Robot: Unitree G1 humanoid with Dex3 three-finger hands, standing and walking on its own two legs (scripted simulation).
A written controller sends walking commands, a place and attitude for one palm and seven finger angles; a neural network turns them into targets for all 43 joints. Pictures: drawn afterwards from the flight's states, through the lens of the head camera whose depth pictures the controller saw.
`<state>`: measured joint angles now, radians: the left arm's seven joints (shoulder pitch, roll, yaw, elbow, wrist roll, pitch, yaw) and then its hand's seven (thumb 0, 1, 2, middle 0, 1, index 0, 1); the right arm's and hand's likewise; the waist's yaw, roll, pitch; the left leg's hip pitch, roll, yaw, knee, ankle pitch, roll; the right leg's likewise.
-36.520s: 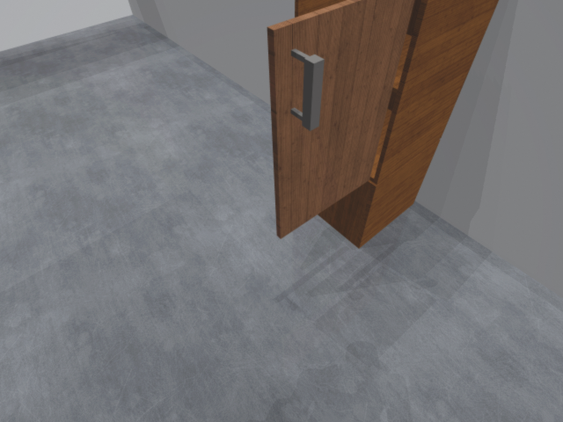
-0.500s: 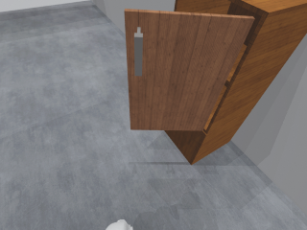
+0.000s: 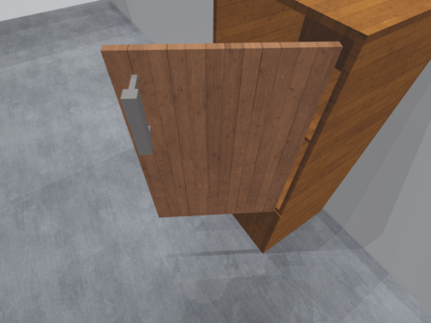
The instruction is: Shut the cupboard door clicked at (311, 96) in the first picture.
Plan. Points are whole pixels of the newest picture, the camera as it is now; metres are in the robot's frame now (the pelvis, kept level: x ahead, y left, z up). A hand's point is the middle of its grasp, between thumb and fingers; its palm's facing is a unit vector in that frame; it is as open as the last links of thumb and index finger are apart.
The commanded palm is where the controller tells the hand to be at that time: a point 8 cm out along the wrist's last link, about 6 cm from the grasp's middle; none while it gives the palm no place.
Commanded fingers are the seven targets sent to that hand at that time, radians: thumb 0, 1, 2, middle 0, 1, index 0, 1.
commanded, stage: come to a stop and stand still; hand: left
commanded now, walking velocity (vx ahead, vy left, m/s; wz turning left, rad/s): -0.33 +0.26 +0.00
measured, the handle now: (140, 116) +0.44 +0.16 +0.14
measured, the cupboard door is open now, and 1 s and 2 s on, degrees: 60 60 60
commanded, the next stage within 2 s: look again from close up in 1.00 s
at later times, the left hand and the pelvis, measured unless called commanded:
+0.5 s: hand out of the picture +0.02 +0.26 -0.18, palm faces +0.10 -0.97 -0.21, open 7.4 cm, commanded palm none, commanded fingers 0.00 0.90 0.90 -0.20 -0.30 -0.20 -0.30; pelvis -0.02 +0.05 +0.00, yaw +1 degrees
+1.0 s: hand out of the picture -0.06 +0.21 -0.17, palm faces +0.01 -0.99 -0.13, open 7.3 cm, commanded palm none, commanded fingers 0.00 0.90 0.90 -0.20 -0.30 -0.20 -0.30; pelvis -0.05 +0.06 +0.01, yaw +0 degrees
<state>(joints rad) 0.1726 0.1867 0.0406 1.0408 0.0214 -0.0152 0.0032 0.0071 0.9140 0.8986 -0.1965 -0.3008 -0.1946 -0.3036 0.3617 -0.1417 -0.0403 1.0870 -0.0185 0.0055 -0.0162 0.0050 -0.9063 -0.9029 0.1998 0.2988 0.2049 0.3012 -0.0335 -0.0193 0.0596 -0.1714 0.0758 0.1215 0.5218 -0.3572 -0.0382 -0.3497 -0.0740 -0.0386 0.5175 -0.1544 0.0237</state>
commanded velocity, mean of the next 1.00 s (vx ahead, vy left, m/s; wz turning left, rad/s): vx -0.05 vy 0.03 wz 0.00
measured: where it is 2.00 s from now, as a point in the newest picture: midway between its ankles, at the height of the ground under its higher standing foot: outside the picture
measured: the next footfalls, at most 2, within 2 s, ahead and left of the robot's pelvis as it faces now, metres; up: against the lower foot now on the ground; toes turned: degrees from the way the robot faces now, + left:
left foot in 0.38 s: +0.03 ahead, +0.15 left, +0.00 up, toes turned +3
right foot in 0.68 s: -0.04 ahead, -0.06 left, +0.00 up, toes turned +1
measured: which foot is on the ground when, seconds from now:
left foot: up 0.00-0.36, down 0.38-1.00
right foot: down 0.00-0.38, up 0.40-0.66, down 0.68-1.00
